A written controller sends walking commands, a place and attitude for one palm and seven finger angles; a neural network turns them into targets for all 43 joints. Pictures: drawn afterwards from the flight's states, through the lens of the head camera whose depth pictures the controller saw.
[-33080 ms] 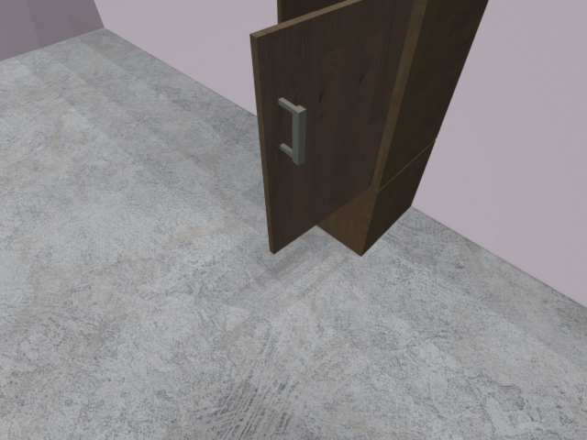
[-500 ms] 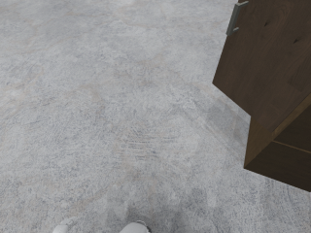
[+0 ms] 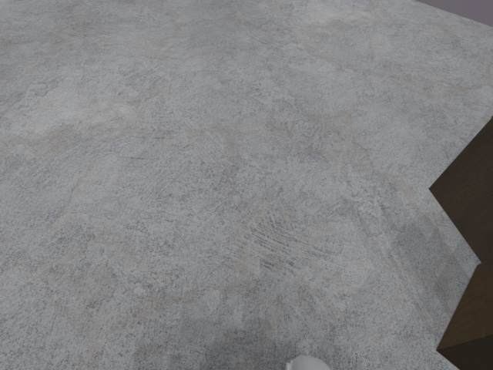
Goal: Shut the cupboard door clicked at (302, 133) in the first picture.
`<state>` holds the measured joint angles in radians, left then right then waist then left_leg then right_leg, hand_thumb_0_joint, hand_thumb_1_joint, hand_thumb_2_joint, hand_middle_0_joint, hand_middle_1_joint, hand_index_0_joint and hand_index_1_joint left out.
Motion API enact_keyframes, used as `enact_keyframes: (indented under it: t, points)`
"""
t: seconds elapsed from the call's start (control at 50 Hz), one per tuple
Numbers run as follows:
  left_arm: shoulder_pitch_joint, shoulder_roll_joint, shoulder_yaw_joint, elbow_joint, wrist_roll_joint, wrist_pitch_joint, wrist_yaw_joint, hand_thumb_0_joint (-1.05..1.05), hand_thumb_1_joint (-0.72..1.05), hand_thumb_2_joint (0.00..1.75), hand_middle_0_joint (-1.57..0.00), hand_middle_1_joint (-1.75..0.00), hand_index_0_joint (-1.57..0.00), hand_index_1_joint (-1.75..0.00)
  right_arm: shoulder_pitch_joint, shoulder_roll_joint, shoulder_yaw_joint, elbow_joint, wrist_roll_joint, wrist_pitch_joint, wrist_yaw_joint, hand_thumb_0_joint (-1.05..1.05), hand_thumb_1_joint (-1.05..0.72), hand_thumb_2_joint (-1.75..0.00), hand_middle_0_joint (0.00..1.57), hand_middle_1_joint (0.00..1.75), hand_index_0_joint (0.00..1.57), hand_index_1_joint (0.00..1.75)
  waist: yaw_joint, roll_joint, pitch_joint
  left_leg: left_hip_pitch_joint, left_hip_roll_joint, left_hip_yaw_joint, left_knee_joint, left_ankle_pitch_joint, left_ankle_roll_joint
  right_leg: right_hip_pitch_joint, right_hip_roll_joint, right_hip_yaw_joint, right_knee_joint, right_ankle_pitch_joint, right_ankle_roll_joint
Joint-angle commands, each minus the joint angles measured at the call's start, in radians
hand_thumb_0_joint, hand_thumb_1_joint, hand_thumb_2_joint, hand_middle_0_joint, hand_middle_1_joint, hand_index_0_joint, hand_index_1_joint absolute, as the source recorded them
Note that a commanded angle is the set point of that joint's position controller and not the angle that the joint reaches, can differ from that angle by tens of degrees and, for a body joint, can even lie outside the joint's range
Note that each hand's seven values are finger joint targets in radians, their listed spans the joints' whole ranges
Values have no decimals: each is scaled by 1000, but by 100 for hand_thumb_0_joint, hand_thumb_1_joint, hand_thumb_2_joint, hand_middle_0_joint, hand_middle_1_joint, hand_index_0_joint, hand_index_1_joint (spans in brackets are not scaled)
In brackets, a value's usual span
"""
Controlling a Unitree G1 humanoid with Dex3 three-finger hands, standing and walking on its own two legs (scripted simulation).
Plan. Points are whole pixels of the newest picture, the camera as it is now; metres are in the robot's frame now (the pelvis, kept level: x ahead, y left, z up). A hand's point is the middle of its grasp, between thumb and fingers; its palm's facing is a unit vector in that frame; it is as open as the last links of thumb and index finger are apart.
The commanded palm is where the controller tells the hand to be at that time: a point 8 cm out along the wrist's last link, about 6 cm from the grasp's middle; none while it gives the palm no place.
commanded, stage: walk to a spot facing it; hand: left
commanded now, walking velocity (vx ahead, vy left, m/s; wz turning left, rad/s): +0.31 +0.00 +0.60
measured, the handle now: out of the picture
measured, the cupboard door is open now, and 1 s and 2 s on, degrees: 56 56 56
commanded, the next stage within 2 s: turn to face it in 0.66 s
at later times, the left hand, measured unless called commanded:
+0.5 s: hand out of the picture +0.08 +0.16 -0.16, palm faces +0.38 -0.91 -0.18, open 7.4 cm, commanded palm none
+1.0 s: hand (97, 278) +0.29 +0.32 -0.16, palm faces +0.49 -0.85 -0.19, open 7.4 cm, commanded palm none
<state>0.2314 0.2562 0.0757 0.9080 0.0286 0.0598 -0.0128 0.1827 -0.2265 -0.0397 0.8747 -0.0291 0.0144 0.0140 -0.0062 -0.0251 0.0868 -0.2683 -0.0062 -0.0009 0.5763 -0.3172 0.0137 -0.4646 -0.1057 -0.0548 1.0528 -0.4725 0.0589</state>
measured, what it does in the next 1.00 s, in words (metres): walks ahead, turning left: right foot, then left foot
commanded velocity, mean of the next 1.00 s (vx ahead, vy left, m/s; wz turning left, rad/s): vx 0.20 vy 0.00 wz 0.26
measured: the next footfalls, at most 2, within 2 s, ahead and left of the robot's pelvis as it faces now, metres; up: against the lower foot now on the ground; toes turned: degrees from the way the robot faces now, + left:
right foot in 0.16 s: +0.14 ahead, -0.15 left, +0.00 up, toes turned +1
left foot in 0.58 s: +0.28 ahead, +0.16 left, +0.00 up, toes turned +31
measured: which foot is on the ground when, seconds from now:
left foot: down 0.00-0.16, up 0.18-0.56, down 0.58-1.00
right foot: up 0.00-0.14, down 0.16-0.60, up 0.62-1.00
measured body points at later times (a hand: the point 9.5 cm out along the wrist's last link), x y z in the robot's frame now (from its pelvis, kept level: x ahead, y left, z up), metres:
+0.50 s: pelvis +0.15 +0.00 +0.01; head +0.21 +0.02 +0.45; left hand +0.07 +0.21 -0.15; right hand +0.33 -0.21 -0.13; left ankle +0.19 +0.13 -0.68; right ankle +0.11 -0.15 -0.73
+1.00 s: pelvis +0.30 +0.11 +0.01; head +0.30 +0.14 +0.46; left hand +0.27 +0.37 -0.14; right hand +0.42 -0.08 -0.13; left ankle +0.25 +0.14 -0.73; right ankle +0.43 +0.00 -0.67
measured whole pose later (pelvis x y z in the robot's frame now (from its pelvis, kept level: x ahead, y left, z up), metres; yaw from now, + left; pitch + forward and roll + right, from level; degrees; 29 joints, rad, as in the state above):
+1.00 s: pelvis +0.30 +0.11 +0.01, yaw +27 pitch -1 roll -1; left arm 0.17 0.21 0.06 0.94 0.02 0.03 0.01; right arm 0.29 -0.14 -0.01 1.00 -0.01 -0.03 -0.03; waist -0.01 -0.03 0.04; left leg -0.11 -0.07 0.09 0.38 -0.26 0.11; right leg -0.55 -0.06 0.02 0.94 -0.16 0.05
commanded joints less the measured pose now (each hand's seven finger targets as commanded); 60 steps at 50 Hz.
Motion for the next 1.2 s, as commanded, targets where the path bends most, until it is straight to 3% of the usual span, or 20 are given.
enact_keyframes:
  t: [0.0, 0.1, 0.12, 0.14, 0.16, 0.2, 0.28, 0.34, 0.46, 0.5, 0.54, 0.56, 0.58, 0.62, 0.7, 0.9, 1.06, 1.14, 1.16, 1.18]
  points:
    - [-74, 62, 15, -131, -2, -60, -16, 0, 90, 90, -20, -30, -20, -30, 39, -217, -64, -36, -6, -20, -21, 0, -90, -90, 20, 30, 20, 30, -25, 179, -38, 34, 193, -279, -306, -137, 143, -40, 26, -10, -210, 77, 5]
    - [87, 88, 28, -85, 3, -77, -19, 0, 90, 90, -20, -30, -20, -30, -22, -201, -68, -43, 0, -13, -12, 0, -90, -90, 20, 30, 20, 30, 62, 119, -49, -212, 119, -261, -181, -281, 109, 336, 99, -62, -471, 194, 11]
    - [187, 132, 43, -62, 8, -87, -10, 0, 90, 90, -20, -30, -20, -30, -44, -161, -61, -53, 6, -16, -11, 0, -90, -90, 20, 30, 20, 30, 115, 8, -78, -349, 46, -198, -27, -305, 75, 501, 27, 27, -581, 91, -1]
    - [267, 226, 61, -51, 22, -102, 7, 0, 90, 90, -20, -30, -20, -30, -22, -74, -41, -72, 19, -23, -8, 0, -90, -90, 20, 30, 20, 30, 152, -295, -130, -494, -77, -37, 333, -322, 13, 610, -259, 382, -788, -205, -81]
    - [243, 250, 55, -63, 7, -93, 17, 0, 90, 90, -20, -30, -20, -30, -48, -88, -47, -93, 11, -21, -4, 0, -90, -90, 20, 30, 20, 30, 134, -323, -85, -515, -46, -70, 593, -321, 8, 465, -395, 620, -943, -395, -146]
    - [83, 180, 45, -100, 3, -99, 29, 0, 90, 90, -20, -30, -20, -30, 5, -96, -58, -65, -2, -13, 6, 0, -90, -90, 20, 30, 20, 30, 30, -200, -11, -480, 39, -99, 730, -151, 7, 280, -383, 556, -961, -433, -160]
    - [67, 76, 15, -75, 0, -129, 24, 0, 90, 90, -20, -30, -20, -30, 13, -46, -40, -23, 4, -8, 30, 0, -90, -90, 20, 30, 20, 30, -5, -126, -40, -426, 76, -18, 656, 50, -30, 341, -232, 38, -839, 256, -116]
    - [157, 66, 14, -25, 2, -138, 29, 0, 90, 90, -20, -30, -20, -30, -38, -19, -28, -31, 5, -8, 37, 0, -90, -90, 20, 30, 20, 30, 22, -138, -55, -460, 76, 42, 514, 46, -31, 488, -223, -88, -781, 612, -117]
    - [207, 99, 21, 16, 6, -134, 32, 0, 90, 90, -20, -30, -20, -30, -162, -8, -8, -79, 5, -20, 51, 0, -90, -90, 20, 30, 20, 30, 51, -144, -35, -372, 64, 132, 169, 24, 6, 568, -268, -175, -706, 805, -120]
    - [174, 126, 29, 12, 6, -133, 30, 0, 90, 90, -20, -30, -20, -30, -85, -31, -18, -68, 4, -30, 46, 0, -90, -90, 20, 30, 20, 30, 6, -150, -69, -207, 18, 166, 88, -23, 39, 534, -284, -205, -582, 960, -114]
    - [132, 146, 36, -5, -9, -129, 23, 0, 90, 90, -20, -30, -20, -30, 158, -123, -46, -9, -4, -34, 35, 0, -90, -90, 20, 30, 20, 30, -128, -28, -205, 211, -16, 146, -39, 104, 66, 325, -238, -264, -237, 801, -70]
    - [138, 97, 33, -37, -18, -123, 5, 0, 90, 90, -20, -30, -20, -30, 282, -260, -81, 15, -13, -38, 21, 0, -90, -90, 20, 30, 20, 30, -173, 251, -320, 461, 228, -225, -75, 192, 162, 27, -91, -246, 81, 164, -14]
    - [68, 70, 14, -97, -18, -111, 2, 0, 90, 90, -20, -30, -20, -30, 343, -337, -97, 27, 1, -38, 2, 0, -90, -90, 20, 30, 20, 30, -192, 324, -372, 555, 404, -552, -200, 306, 257, -207, 9, -100, 295, -155, 3]
    - [-32, 72, 22, -128, -12, -108, 15, 0, 90, 90, -20, -30, -20, -30, 244, -290, -78, 10, 7, -39, -11, 0, -90, -90, 20, 30, 20, 30, -132, 87, -206, 312, 401, -463, -268, 164, 222, -233, -48, 16, 342, -24, -19]
    - [88, 36, 24, -33, 8, -71, 3, 0, 90, 90, -20, -30, -20, -30, 34, -158, -36, -35, 6, -62, -25, 0, -90, -90, 20, 30, 20, 30, -5, 145, -87, 6, 235, -248, -326, 122, 120, -109, -69, 59, 202, 178, 4]
    - [43, -18, -13, 15, -9, -41, 26, 0, 90, 90, -20, -30, -20, -30, 155, -55, -5, 82, 13, -68, -56, 0, -90, -90, 20, 30, 20, 30, 14, 112, -91, 187, 208, -32, -265, 778, 42, -81, 40, 75, -87, 333, -7]
    - [-85, -18, -1, -42, -8, -25, 13, 0, 90, 90, -20, -30, -20, -30, 180, -74, -16, 117, -3, -33, -71, 0, -90, -90, 20, 30, 20, 30, -26, 113, -9, 228, 329, -9, -183, 766, 150, -23, 58, 21, -288, 164, -52]
    - [86, 4, 11, -8, -5, -43, 12, 0, 90, 90, -20, -30, -20, -30, 149, -102, -30, 105, 16, -27, -67, 0, -90, -90, 20, 30, 20, 30, 47, 81, -128, 243, 275, 80, 76, 897, 74, 215, 102, -12, -519, 328, -88]
    - [172, 53, 24, 13, 0, -56, 19, 0, 90, 90, -20, -30, -20, -30, 137, -97, -33, 85, 28, -27, -63, 0, -90, -90, 20, 30, 20, 30, 76, -11, -197, 101, 198, 124, 273, 722, 20, 405, 12, 135, -575, 647, -148]
    - [252, 134, 42, 37, 4, -69, 32, 0, 90, 90, -20, -30, -20, -30, 86, -48, -31, 43, 33, -31, -56, 0, -90, -90, 20, 30, 20, 30, 103, -212, -228, -194, 26, 194, 549, -52, -53, 585, -246, 468, -617, 1153, -294]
